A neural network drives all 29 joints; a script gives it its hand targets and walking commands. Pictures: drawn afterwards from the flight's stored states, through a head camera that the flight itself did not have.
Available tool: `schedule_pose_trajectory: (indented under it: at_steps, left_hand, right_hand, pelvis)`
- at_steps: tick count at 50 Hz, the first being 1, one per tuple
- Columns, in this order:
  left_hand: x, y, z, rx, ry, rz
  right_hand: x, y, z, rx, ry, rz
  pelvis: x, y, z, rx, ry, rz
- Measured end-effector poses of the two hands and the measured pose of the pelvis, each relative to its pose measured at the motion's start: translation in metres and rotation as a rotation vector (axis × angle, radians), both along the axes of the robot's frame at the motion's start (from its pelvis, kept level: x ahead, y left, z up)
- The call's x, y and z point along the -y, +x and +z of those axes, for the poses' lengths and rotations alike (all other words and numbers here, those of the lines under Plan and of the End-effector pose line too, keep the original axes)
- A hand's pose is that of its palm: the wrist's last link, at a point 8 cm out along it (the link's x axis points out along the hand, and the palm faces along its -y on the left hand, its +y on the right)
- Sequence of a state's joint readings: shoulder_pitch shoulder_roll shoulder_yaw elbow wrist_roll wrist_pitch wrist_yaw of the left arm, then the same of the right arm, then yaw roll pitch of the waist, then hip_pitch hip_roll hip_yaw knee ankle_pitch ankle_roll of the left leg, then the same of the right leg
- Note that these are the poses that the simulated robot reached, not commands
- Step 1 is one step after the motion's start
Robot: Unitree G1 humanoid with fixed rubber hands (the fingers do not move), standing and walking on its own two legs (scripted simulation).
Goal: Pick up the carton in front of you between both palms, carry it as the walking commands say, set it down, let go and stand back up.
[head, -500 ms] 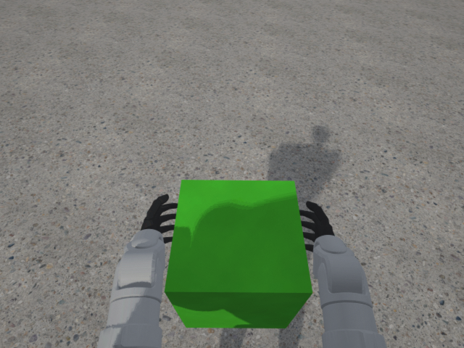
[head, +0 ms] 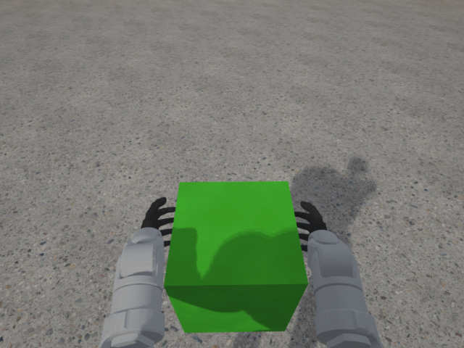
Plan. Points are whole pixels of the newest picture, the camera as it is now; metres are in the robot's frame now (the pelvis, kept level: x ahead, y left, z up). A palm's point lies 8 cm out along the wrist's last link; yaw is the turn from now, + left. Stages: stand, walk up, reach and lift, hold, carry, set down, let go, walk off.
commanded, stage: hold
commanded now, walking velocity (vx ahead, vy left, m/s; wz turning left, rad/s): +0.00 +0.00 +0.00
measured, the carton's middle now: (234, 259) +0.30 +0.00 -0.03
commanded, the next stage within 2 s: set down in 0.18 s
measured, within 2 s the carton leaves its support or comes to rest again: neither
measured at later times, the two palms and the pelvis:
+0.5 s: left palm (160, 228) +0.34 +0.14 +0.02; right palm (310, 235) +0.33 -0.15 +0.01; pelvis +0.01 +0.01 -0.01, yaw +0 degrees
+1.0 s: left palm (186, 268) +0.37 +0.12 -0.18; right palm (304, 274) +0.35 -0.18 -0.19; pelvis -0.04 +0.02 -0.11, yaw -1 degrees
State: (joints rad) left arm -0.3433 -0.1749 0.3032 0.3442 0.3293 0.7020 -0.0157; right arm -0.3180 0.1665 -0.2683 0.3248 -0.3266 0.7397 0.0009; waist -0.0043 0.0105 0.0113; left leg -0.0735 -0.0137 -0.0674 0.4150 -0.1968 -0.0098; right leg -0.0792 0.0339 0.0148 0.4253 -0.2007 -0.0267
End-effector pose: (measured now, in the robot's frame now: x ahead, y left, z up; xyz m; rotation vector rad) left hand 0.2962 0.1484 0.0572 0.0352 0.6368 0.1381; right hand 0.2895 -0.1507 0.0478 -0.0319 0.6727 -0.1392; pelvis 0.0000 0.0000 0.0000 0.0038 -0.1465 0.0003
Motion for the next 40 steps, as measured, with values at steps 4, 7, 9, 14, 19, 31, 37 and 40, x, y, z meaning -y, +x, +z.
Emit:
schedule_pose_trajectory:
  at_steps: [4, 7, 9, 14, 19, 31, 37, 40]
  left_hand:
    - [0.002, 0.003, 0.000, -0.001, 0.000, 0.003]
    - [0.003, 0.006, 0.000, -0.002, 0.001, 0.005]
    - [0.002, 0.008, -0.001, -0.004, 0.001, 0.006]
    - [0.000, 0.014, -0.001, -0.007, -0.001, 0.007]
    - [-0.001, 0.027, -0.008, -0.021, -0.014, 0.010]
    - [0.010, 0.055, -0.086, -0.059, 0.000, -0.039]
    - [0.016, 0.051, -0.152, -0.053, -0.015, -0.029]
    - [0.020, 0.052, -0.181, -0.031, -0.032, -0.019]
  right_hand:
    - [0.002, 0.004, 0.000, -0.001, 0.000, 0.003]
    - [0.003, 0.008, 0.000, -0.003, 0.000, 0.005]
    - [0.002, 0.010, 0.000, -0.004, -0.001, 0.006]
    - [0.000, 0.016, -0.001, -0.008, -0.003, 0.005]
    - [-0.002, 0.025, -0.010, -0.023, 0.013, -0.015]
    - [0.008, 0.041, -0.089, -0.062, -0.009, -0.036]
    - [0.015, 0.038, -0.154, -0.057, -0.005, -0.041]
    - [0.020, 0.041, -0.182, -0.034, 0.003, -0.043]
  pelvis:
    - [0.004, 0.003, 0.001, -0.004, 0.000, 0.003]
    - [0.005, 0.006, 0.001, -0.008, -0.001, 0.005]
    - [0.004, 0.009, 0.001, -0.011, -0.001, 0.005]
    - [0.002, 0.014, 0.002, -0.019, -0.002, 0.005]
    - [-0.004, 0.017, 0.001, -0.033, -0.004, 0.003]
    - [-0.020, 0.001, -0.015, -0.241, -0.004, -0.011]
    - [-0.024, -0.012, -0.036, -0.430, 0.000, -0.011]
    - [-0.024, -0.019, -0.053, -0.524, 0.002, -0.009]
